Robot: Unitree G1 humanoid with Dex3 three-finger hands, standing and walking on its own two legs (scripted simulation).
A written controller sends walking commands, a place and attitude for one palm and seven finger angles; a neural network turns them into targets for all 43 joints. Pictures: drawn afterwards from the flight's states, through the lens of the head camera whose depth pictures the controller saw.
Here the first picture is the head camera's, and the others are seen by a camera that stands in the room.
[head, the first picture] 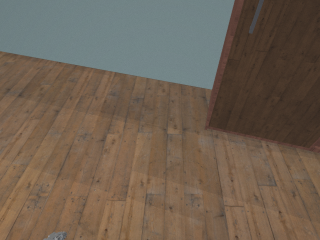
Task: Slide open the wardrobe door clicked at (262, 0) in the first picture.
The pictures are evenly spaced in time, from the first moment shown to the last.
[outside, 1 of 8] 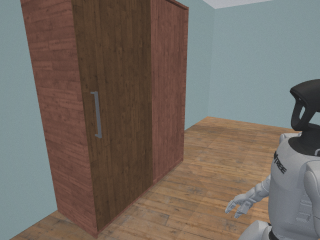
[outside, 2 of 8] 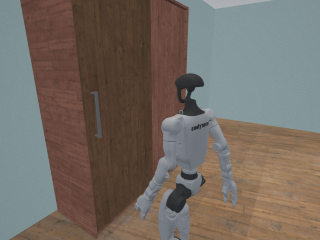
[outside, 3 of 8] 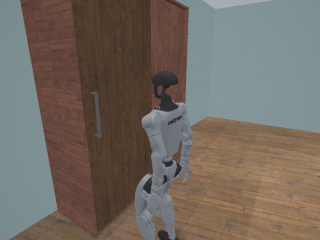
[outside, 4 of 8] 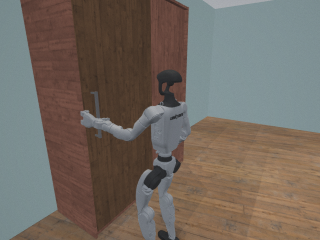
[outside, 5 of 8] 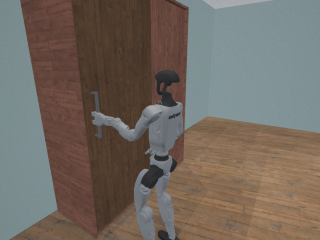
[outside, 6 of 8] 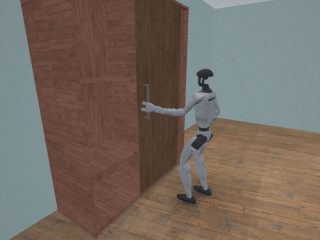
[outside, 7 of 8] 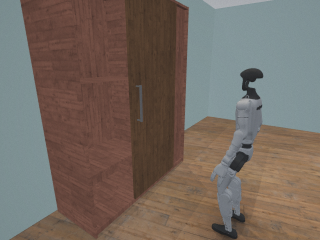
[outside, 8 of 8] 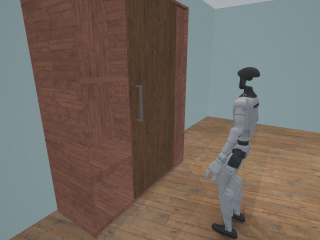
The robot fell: no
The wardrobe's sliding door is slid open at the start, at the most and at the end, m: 0.00 0.57 0.46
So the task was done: yes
